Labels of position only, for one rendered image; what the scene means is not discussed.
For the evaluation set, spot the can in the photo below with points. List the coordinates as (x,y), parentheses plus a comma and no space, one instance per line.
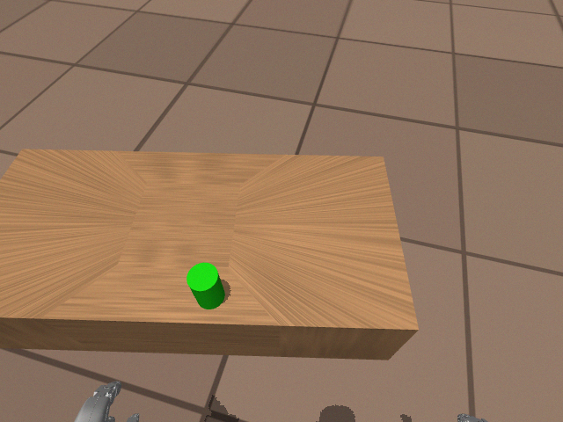
(204,281)

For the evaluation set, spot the left robot hand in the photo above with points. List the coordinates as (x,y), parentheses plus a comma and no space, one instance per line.
(96,408)

